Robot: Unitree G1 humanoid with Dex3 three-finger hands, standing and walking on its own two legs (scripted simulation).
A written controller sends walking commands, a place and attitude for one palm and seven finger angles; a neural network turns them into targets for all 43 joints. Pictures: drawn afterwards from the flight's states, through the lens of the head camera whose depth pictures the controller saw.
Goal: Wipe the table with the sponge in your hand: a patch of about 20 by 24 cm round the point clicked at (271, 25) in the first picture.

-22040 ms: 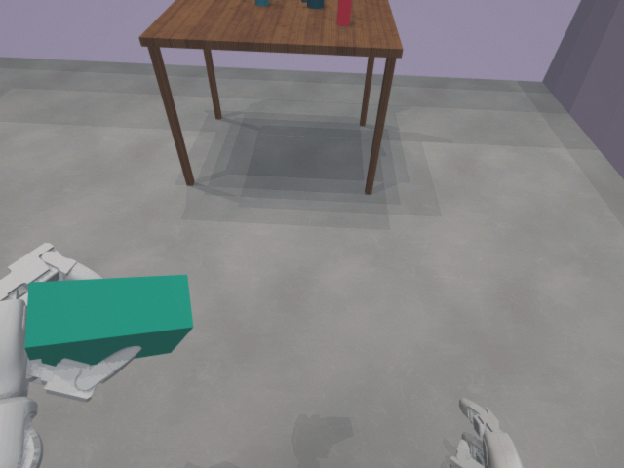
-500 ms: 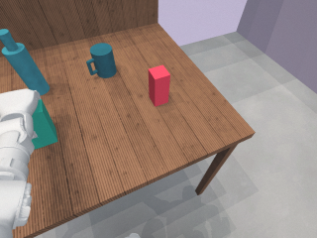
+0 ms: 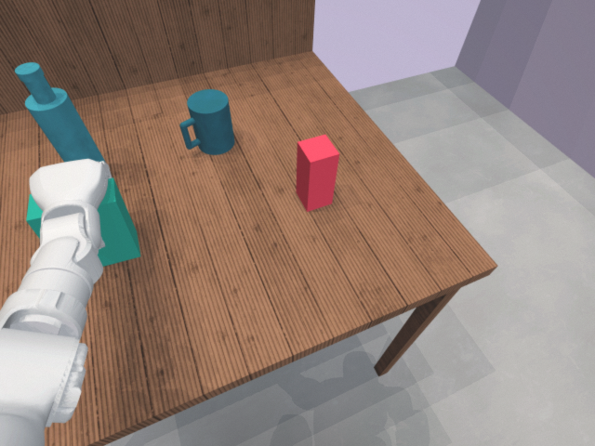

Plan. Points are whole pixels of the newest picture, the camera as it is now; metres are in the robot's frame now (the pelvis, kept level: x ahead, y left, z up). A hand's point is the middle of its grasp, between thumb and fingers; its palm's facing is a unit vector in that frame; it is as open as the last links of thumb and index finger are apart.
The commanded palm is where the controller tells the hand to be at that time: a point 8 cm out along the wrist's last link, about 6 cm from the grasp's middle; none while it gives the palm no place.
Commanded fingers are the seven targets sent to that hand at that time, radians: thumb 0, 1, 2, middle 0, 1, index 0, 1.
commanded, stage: slide across to the middle lane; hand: left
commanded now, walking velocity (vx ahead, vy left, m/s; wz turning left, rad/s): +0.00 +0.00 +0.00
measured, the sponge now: (95, 237) +0.40 +0.33 +0.00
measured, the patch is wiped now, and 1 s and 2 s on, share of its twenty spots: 0.25 0.40 0.65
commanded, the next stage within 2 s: wipe back along the middle lane in 0.20 s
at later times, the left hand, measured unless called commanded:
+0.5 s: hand (122, 211) +0.42 +0.28 +0.05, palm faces -0.08 +0.02 -1.00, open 9.3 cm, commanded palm +0.39 +0.25 +0.08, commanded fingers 0.00 0.10 1.30 -1.20 -1.60 -1.20 -1.60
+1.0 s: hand (134, 240) +0.37 +0.25 +0.05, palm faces -0.02 +0.01 -1.00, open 9.3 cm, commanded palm +0.33 +0.23 +0.07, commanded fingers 0.00 0.10 1.30 -1.20 -1.60 -1.20 -1.60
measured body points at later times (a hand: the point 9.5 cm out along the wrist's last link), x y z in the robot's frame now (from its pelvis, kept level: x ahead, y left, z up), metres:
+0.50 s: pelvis +0.02 -0.01 +0.01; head +0.06 -0.02 +0.45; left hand +0.42 +0.27 +0.10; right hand +0.12 -0.27 -0.13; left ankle +0.02 +0.08 -0.72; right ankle -0.02 -0.14 -0.72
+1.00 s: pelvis +0.01 -0.02 +0.01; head +0.02 -0.04 +0.46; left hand +0.37 +0.24 +0.10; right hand +0.19 -0.27 -0.10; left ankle +0.02 +0.08 -0.72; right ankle -0.02 -0.14 -0.72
